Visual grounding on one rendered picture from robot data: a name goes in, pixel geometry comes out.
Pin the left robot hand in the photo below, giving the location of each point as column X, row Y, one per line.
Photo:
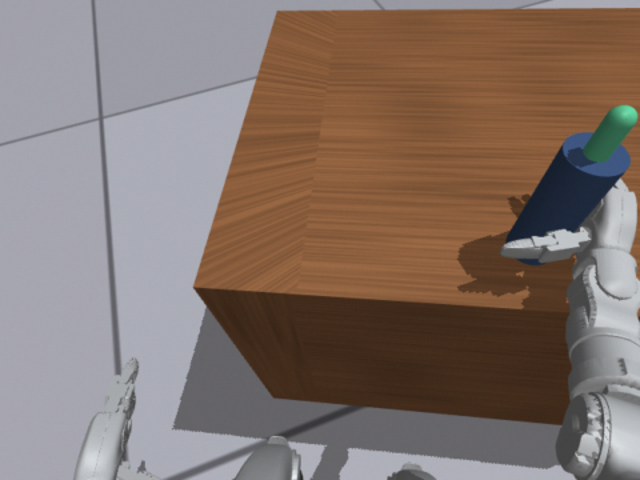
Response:
column 102, row 455

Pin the bottle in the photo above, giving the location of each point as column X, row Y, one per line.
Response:
column 585, row 168

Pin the right robot arm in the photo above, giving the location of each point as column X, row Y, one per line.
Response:
column 600, row 435

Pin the right robot hand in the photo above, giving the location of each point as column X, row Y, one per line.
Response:
column 611, row 224

